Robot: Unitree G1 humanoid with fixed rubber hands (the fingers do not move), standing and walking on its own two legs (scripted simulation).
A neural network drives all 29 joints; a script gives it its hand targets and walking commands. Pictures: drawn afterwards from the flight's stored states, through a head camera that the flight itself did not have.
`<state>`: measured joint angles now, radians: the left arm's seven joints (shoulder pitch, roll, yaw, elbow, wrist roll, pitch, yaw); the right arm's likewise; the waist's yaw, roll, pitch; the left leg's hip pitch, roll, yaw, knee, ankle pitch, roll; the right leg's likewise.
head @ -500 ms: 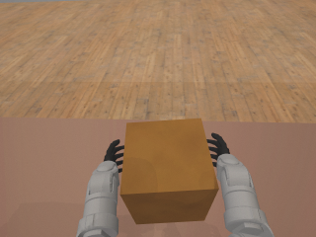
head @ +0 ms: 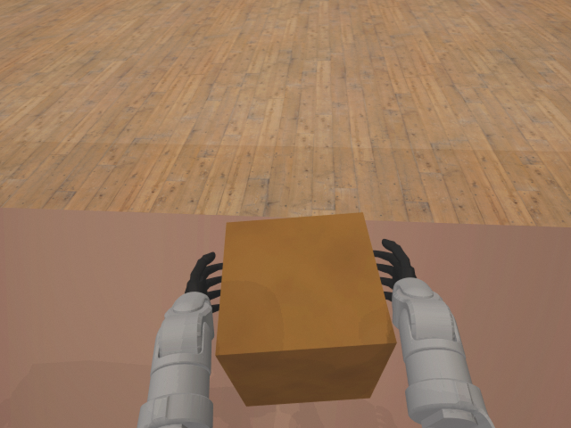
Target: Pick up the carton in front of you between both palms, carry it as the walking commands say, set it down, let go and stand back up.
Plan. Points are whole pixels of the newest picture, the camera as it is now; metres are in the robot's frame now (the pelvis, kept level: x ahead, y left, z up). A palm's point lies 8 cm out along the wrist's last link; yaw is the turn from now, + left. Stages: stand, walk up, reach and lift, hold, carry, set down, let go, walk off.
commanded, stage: reach and lift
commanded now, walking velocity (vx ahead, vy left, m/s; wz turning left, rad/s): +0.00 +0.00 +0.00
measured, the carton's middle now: (301, 314) +0.29 +0.00 -0.04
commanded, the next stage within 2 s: hold in 0.28 s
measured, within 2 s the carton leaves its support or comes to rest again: neither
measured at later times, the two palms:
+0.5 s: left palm (193, 296) +0.28 +0.15 +0.05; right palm (407, 282) +0.29 -0.15 +0.05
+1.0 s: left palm (193, 298) +0.28 +0.15 +0.05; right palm (408, 285) +0.28 -0.15 +0.05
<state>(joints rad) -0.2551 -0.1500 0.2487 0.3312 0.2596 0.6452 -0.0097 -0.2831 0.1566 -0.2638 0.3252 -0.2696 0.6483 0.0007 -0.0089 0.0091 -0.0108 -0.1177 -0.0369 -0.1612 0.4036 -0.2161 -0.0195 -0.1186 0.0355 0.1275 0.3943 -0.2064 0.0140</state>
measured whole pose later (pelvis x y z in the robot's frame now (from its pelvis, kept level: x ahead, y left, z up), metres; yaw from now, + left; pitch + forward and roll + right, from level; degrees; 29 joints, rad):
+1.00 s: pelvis -0.01 +0.00 +0.00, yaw +0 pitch -7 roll +0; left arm -0.28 -0.16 0.25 0.26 0.26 0.75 -0.01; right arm -0.31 0.16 -0.27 0.26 -0.28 0.74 0.01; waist 0.00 0.01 0.01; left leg -0.06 -0.04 -0.15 0.39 -0.20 -0.02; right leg -0.07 0.03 0.13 0.39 -0.20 0.01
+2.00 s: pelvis +0.30 +0.00 +0.00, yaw -1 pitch +7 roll -1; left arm -0.16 -0.13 0.11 -0.36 0.09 1.21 0.09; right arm -0.19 0.14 -0.13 -0.36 -0.08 1.21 -0.12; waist -0.04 0.03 -0.12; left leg -0.04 0.05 0.15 0.28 -0.35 0.00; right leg -0.61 -0.05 -0.14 0.75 -0.23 -0.01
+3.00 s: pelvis +0.79 +0.00 -0.02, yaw +1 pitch +4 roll +0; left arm -0.74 0.00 0.22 0.09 0.05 1.20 0.13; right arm -0.74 0.00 -0.25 0.08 -0.06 1.18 -0.14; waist 0.01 0.01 0.06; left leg -0.43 0.00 0.20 0.55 -0.19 0.11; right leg -0.35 -0.02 -0.04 0.60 -0.31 0.00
